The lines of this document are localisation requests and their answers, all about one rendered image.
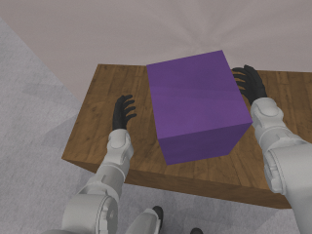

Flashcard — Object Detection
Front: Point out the pedestal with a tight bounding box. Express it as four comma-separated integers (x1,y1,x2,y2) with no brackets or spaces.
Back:
61,63,312,210

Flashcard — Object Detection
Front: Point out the robot right hand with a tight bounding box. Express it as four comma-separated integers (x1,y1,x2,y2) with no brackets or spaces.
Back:
232,64,268,106

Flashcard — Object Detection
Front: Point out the robot right forearm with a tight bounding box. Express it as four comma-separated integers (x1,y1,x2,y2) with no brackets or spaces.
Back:
250,97,310,155

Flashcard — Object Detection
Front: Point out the left robot shin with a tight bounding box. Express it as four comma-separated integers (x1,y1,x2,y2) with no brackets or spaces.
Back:
144,208,158,217

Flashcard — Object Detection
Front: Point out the robot left hand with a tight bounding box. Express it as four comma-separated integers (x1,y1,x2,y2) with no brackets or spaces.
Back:
112,95,137,131

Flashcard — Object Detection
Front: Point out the robot left upper arm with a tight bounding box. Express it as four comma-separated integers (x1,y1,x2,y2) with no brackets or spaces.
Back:
40,193,118,234

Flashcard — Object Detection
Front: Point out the carton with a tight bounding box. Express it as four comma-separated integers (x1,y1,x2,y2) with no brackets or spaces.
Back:
146,50,253,166

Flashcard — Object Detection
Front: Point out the robot left forearm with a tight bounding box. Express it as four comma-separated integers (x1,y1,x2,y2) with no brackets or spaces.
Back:
61,129,134,228

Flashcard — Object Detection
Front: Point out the robot right upper arm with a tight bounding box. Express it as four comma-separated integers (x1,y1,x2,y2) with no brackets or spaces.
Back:
263,143,312,234

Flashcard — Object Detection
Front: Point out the robot left thigh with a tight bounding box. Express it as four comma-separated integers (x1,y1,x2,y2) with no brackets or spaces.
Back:
125,213,161,234

